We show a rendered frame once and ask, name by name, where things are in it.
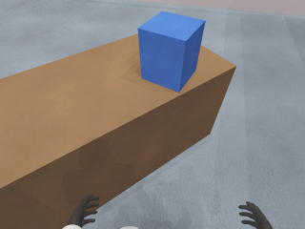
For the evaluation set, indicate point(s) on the carton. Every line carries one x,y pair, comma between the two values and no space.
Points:
169,46

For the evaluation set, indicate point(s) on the robot left hand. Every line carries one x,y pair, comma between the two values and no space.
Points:
78,215

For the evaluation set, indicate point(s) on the pedestal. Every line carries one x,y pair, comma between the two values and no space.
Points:
89,123

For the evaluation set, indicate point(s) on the robot right hand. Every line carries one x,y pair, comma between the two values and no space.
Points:
260,221

